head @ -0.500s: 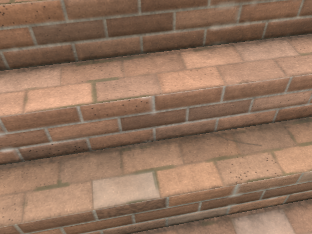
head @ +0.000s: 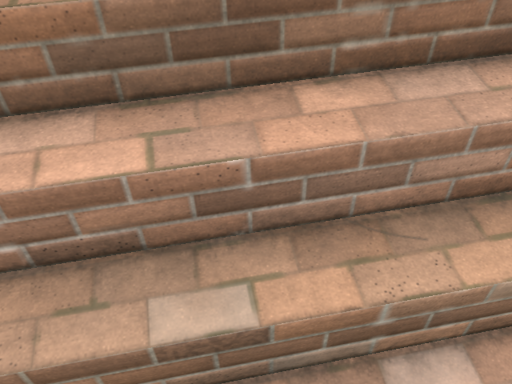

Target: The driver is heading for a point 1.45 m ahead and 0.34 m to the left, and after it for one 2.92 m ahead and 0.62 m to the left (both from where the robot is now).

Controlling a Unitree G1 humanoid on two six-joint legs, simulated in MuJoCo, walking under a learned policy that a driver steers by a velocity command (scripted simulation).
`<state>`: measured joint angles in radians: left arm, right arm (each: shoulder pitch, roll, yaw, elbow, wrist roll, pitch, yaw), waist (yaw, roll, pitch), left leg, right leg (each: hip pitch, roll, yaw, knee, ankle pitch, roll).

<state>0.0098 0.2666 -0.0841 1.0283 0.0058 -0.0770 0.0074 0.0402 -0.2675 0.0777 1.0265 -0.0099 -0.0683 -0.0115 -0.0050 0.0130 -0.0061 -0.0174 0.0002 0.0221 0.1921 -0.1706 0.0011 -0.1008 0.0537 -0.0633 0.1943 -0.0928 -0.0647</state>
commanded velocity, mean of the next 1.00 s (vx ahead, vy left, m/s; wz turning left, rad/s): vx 0.50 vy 0.00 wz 0.00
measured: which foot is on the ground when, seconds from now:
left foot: down 0.00-1.00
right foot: down 0.00-1.00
